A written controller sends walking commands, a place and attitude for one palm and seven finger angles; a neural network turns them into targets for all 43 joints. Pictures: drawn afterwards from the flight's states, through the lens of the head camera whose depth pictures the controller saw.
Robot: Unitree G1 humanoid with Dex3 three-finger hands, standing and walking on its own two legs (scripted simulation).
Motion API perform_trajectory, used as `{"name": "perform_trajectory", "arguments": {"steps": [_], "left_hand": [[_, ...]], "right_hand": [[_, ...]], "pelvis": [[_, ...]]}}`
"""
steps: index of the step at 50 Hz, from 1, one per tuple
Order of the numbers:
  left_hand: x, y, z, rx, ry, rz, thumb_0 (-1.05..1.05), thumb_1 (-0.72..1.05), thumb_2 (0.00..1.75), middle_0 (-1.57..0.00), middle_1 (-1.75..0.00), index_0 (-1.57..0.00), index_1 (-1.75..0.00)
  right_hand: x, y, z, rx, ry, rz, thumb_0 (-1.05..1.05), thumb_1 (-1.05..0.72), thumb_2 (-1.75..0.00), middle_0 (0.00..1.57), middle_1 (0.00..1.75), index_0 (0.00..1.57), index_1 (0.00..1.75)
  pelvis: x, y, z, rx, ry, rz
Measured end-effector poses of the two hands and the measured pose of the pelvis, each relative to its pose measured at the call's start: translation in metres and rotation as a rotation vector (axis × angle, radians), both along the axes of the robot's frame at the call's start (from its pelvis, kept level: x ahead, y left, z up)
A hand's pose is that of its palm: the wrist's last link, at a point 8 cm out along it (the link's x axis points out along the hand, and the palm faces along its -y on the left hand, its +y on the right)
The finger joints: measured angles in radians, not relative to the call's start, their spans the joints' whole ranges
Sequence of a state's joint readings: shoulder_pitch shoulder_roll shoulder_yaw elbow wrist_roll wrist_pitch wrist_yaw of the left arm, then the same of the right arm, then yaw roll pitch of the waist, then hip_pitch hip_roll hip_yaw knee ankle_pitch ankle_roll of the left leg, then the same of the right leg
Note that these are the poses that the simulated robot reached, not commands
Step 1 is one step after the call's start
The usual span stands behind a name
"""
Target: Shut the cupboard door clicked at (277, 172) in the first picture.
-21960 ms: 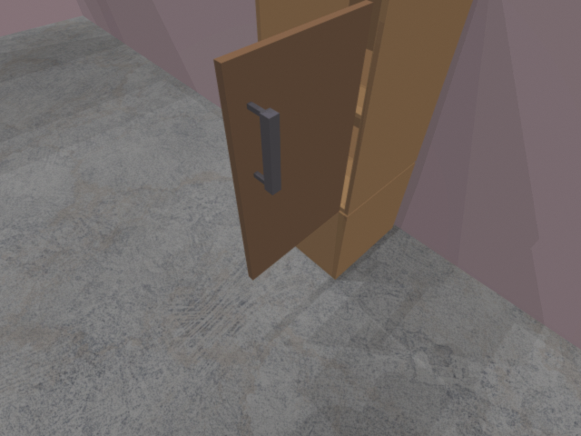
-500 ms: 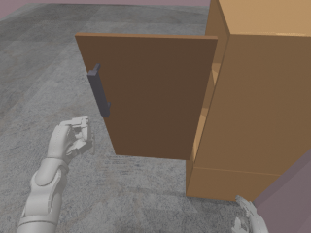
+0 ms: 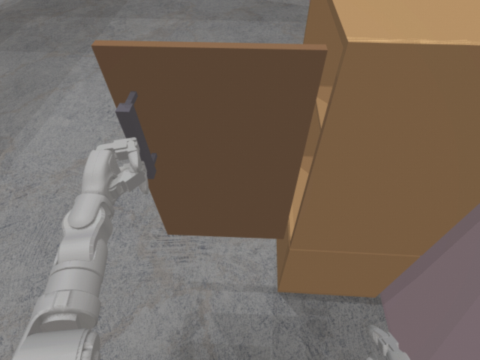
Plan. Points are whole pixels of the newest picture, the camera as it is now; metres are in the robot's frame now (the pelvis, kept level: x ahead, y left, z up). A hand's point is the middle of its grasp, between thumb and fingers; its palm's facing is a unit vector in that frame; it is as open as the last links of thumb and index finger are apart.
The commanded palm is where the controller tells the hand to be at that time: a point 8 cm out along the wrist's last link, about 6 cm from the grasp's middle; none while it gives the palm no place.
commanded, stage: bring the fist close to the handle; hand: left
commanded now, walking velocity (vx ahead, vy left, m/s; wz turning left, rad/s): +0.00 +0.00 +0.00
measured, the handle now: (141, 137) +0.49 +0.20 +0.10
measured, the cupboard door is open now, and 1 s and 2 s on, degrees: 91 84 68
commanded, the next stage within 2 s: push the door shut along its arc in 0.40 s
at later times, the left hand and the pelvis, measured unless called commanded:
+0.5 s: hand (139, 174) +0.39 +0.18 +0.11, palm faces +0.00 -1.00 -0.01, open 3.1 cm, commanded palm +0.36 +0.23 +0.11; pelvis +0.00 +0.01 +0.00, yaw -1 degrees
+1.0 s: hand (147, 152) +0.44 +0.18 +0.11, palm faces -0.10 -0.99 -0.03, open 3.0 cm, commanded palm +0.44 +0.22 +0.11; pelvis -0.01 +0.01 -0.01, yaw +1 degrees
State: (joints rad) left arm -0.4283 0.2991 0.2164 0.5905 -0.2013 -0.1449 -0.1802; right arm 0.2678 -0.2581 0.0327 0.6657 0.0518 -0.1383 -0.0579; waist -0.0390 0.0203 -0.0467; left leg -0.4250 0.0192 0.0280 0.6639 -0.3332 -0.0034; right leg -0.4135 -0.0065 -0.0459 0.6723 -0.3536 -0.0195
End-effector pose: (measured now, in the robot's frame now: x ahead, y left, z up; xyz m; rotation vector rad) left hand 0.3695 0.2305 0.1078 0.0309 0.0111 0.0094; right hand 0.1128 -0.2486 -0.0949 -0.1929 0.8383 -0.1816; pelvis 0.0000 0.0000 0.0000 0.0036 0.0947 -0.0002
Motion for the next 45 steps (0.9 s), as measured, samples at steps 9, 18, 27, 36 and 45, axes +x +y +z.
{"name": "perform_trajectory", "arguments": {"steps": [9,18,27,36,45], "left_hand": [[0.011,0.004,-0.002,-0.017,-0.007,-0.004,0.01,0.9,0.9,-1.3,-1.5,-1.3,-1.5],[0.0,0.006,-0.003,-0.012,-0.035,-0.006,0.02,0.9,0.9,-1.3,-1.5,-1.3,-1.5],[-0.001,0.004,-0.002,-0.019,-0.022,-0.006,0.02,0.9,0.9,-1.3,-1.5,-1.3,-1.5],[0.017,0.001,0.003,-0.008,-0.011,-0.052,0.02,0.89,0.9,-1.3,-1.5,-1.3,-1.5],[0.04,0.004,0.003,-0.007,0.008,-0.089,-0.01,0.89,0.94,-1.3,-1.5,-1.3,-1.5]], "right_hand": [[-0.025,-0.008,-0.005,-0.001,0.08,-0.052,0.02,-0.9,-0.9,0.21,0.3,0.2,0.3],[-0.027,-0.006,-0.005,-0.006,0.091,-0.061,0.02,-0.9,-0.9,0.2,0.3,0.2,0.3],[-0.007,0.005,0.0,0.012,0.03,-0.032,0.01,-0.9,-0.9,0.2,0.3,0.2,0.3],[-0.004,0.008,-0.001,-0.001,0.032,-0.01,0.01,-0.9,-0.9,0.21,0.3,0.21,0.3],[-0.039,-0.002,-0.012,-0.026,0.142,-0.031,0.01,-0.9,-0.9,0.21,0.3,0.21,0.3]], "pelvis": [[0.003,0.001,0.0,0.001,0.018,-0.015],[0.003,0.005,0.001,-0.004,0.013,-0.013],[0.001,0.007,0.001,-0.005,0.004,-0.009],[-0.005,0.007,-0.001,-0.008,0.009,0.004],[-0.009,0.008,-0.006,-0.01,0.044,0.014]]}}
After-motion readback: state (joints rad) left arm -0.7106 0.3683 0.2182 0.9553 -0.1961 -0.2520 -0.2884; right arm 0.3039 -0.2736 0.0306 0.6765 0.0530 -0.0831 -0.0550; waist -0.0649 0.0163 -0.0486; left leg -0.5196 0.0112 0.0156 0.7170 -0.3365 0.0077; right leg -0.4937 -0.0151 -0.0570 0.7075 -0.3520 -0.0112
